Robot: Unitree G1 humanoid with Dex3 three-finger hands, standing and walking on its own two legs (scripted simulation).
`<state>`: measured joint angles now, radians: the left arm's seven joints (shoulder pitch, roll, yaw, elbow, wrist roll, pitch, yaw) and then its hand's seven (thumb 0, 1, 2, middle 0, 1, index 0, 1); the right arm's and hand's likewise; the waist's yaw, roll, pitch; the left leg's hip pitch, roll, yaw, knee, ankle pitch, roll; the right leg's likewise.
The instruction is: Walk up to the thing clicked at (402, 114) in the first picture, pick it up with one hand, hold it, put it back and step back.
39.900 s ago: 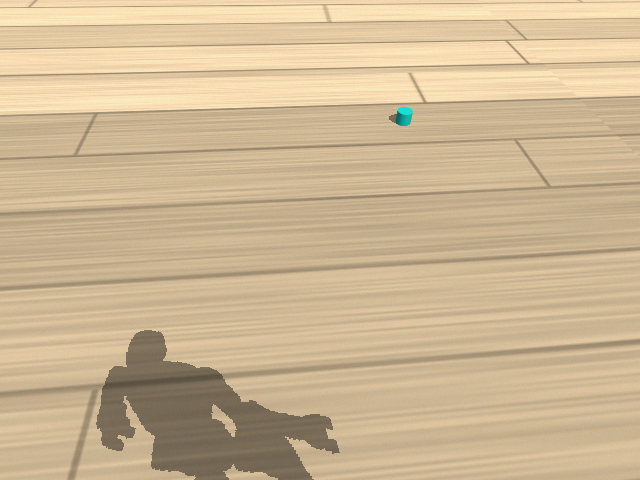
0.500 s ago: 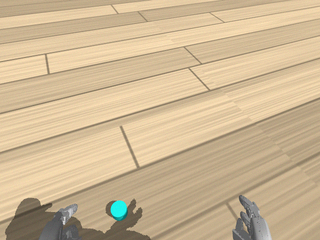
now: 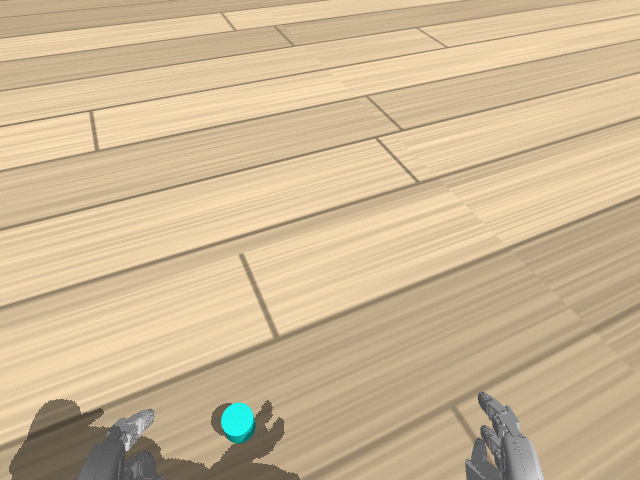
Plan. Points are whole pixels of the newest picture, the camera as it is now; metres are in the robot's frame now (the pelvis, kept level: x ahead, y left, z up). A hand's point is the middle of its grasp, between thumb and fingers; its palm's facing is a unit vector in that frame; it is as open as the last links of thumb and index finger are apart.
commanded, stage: home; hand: left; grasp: from above
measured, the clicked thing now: (238, 423) +0.41 +0.18 -0.68
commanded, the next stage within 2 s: stand in 0.20 s
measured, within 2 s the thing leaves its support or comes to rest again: neither
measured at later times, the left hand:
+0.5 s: hand out of the picture +0.13 +0.23 -0.09, palm faces +0.02 -0.95 -0.32, open 7.4 cm
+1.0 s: hand out of the picture +0.02 +0.25 -0.10, palm faces +0.05 -0.95 -0.32, open 7.4 cm
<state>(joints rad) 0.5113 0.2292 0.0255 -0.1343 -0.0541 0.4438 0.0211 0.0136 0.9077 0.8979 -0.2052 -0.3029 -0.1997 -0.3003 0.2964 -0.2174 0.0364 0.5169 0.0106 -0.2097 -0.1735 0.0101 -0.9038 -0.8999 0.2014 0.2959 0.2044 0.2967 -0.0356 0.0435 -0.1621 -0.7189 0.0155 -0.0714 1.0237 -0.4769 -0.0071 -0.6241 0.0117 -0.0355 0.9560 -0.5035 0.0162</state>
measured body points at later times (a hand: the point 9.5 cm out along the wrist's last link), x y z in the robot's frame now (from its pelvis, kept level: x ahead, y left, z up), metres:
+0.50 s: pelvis -0.01 +0.00 +0.03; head +0.01 +0.02 +0.47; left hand +0.13 +0.27 -0.07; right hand +0.12 -0.26 -0.08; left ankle +0.02 +0.12 -0.68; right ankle -0.01 -0.13 -0.68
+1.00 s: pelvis -0.01 +0.02 +0.06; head -0.02 +0.02 +0.51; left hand +0.02 +0.30 -0.08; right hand +0.07 -0.25 -0.07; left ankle +0.02 +0.12 -0.68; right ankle -0.01 -0.13 -0.68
